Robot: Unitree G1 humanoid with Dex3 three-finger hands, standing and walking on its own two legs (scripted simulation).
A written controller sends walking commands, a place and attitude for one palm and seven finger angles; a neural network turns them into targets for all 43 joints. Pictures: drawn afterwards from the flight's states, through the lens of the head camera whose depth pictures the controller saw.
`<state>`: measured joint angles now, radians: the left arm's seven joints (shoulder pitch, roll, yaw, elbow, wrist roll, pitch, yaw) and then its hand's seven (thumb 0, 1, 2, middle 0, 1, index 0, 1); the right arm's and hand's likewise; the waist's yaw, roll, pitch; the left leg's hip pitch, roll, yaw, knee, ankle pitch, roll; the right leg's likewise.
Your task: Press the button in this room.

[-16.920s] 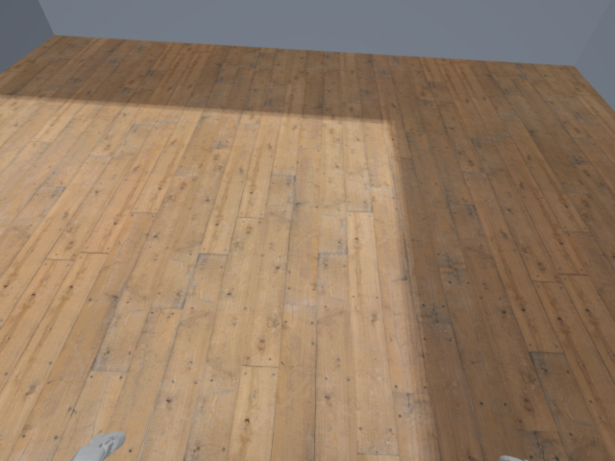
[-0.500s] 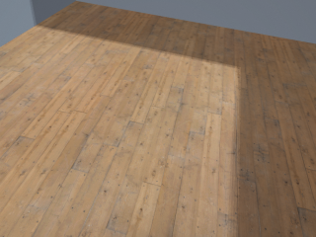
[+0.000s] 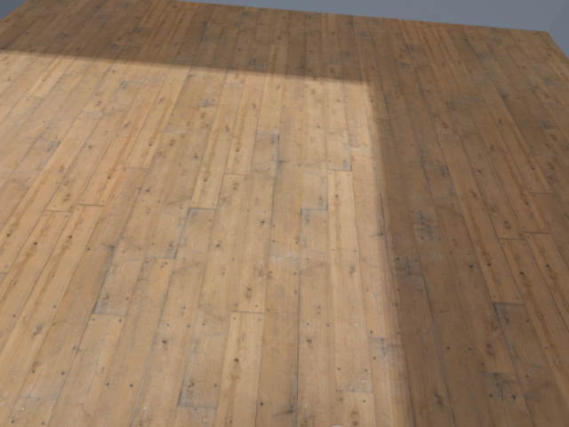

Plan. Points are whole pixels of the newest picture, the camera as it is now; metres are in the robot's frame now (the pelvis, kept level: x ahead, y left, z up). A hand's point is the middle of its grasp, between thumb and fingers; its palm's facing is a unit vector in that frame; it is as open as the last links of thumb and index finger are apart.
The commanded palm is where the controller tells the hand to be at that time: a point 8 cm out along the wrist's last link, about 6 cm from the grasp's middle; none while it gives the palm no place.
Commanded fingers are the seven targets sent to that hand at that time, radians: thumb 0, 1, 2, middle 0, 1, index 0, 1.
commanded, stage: turn or walk to find it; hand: left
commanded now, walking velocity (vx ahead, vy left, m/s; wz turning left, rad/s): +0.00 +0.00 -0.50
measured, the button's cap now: out of the picture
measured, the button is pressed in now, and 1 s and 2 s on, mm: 0 0 0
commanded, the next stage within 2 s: none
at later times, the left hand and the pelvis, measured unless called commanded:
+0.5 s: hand (201, 426) +0.14 +0.14 -0.15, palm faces -0.26 -0.92 -0.30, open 7.4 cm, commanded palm none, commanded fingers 0.00 0.90 0.90 -0.20 -0.30 -0.20 -0.30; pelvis -0.03 -0.03 -0.01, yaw -17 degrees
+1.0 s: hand out of the picture +0.10 +0.17 -0.18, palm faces -0.40 -0.89 -0.22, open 7.4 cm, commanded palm none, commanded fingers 0.00 0.90 0.90 -0.20 -0.30 -0.20 -0.30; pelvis -0.03 +0.00 +0.00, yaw -29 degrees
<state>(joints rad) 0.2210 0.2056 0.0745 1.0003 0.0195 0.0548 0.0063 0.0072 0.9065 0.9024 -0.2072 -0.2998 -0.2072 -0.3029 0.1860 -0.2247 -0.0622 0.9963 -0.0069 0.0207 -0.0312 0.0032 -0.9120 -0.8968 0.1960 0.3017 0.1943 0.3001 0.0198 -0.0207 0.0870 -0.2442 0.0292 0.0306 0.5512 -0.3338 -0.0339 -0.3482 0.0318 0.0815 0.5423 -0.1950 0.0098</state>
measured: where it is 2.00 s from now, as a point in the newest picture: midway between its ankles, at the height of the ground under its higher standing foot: outside the picture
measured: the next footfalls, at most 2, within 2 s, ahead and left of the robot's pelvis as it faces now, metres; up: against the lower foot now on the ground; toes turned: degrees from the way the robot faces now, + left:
right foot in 0.42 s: -0.01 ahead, -0.13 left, +0.00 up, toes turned -20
left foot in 0.98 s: +0.05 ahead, +0.08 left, +0.00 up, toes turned -28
